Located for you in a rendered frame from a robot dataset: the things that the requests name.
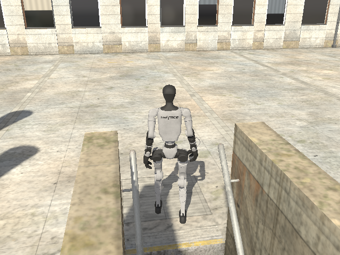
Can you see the robot right hand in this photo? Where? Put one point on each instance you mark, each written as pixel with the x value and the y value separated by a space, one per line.
pixel 193 153

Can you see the robot right upper arm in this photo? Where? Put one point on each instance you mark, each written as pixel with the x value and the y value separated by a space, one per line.
pixel 188 121

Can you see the robot left hand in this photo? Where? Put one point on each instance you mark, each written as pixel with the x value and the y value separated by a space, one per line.
pixel 146 162

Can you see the robot torso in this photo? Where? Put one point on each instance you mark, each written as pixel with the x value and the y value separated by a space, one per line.
pixel 169 126

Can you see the left robot forearm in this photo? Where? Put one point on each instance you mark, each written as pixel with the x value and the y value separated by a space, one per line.
pixel 148 146

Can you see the right robot forearm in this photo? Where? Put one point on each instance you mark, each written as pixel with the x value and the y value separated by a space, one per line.
pixel 192 142

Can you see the robot left upper arm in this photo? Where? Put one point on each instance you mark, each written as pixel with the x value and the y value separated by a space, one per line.
pixel 151 123

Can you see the robot left foot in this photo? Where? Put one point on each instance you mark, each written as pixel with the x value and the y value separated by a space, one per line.
pixel 158 209

